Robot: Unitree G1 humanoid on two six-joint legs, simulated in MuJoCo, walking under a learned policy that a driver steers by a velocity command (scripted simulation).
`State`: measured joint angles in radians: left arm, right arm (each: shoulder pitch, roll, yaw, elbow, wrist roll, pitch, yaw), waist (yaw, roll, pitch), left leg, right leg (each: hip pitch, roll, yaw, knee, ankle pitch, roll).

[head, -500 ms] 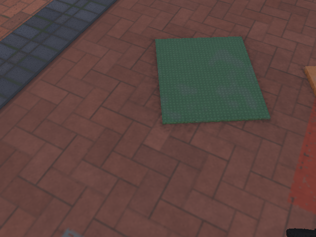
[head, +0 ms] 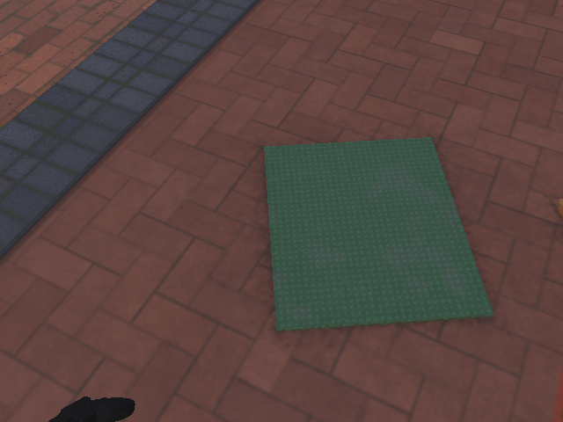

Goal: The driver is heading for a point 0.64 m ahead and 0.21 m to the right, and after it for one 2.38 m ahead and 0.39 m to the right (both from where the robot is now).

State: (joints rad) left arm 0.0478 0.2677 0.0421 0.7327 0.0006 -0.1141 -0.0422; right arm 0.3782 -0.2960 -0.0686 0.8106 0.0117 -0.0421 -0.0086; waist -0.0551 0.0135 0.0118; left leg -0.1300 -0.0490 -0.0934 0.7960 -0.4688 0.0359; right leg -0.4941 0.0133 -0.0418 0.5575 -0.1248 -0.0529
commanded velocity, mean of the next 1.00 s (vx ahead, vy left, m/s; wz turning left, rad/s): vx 0.50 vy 0.00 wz -0.31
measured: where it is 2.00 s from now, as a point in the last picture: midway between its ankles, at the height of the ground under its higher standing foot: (371, 214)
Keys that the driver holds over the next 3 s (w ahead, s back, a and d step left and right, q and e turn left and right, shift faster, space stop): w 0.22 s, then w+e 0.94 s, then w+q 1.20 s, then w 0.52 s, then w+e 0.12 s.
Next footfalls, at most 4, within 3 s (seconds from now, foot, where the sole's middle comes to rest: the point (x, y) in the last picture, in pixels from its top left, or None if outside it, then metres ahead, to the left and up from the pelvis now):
0.46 left None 0.42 0.14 -0.76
0.96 right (366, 351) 0.61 -0.20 -0.75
1.48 left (328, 233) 0.97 -0.14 -0.74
1.98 right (413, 178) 1.16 -0.43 -0.74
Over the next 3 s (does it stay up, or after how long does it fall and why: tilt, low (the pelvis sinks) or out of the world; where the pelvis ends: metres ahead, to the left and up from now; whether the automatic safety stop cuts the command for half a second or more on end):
stays up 1.60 -0.25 0.00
